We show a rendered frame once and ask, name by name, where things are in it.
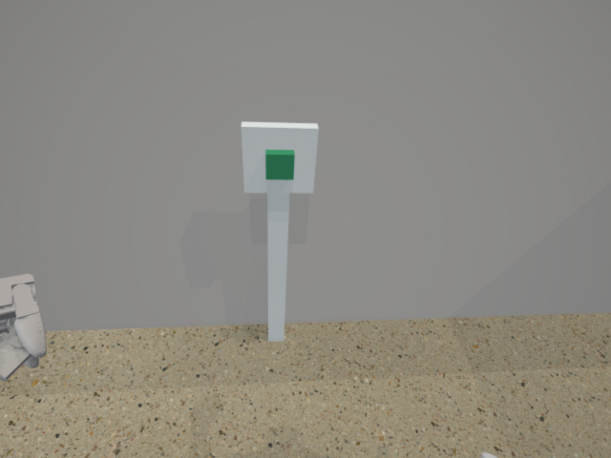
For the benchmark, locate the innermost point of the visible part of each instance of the button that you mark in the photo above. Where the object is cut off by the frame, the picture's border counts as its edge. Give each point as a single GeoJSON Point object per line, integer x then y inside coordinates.
{"type": "Point", "coordinates": [279, 164]}

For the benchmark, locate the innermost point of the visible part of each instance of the panel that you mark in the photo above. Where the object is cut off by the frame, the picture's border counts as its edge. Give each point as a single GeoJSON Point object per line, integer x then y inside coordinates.
{"type": "Point", "coordinates": [256, 138]}

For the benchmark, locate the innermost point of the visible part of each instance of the robot left hand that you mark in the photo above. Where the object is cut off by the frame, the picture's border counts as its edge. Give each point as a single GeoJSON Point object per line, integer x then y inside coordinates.
{"type": "Point", "coordinates": [21, 317]}

